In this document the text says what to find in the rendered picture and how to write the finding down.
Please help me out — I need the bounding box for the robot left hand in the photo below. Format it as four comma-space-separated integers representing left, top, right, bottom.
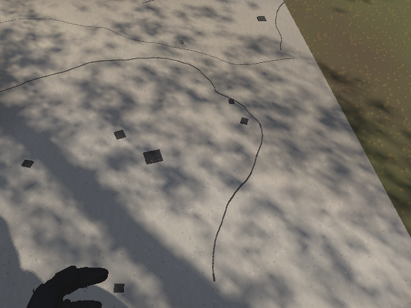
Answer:
27, 266, 109, 308

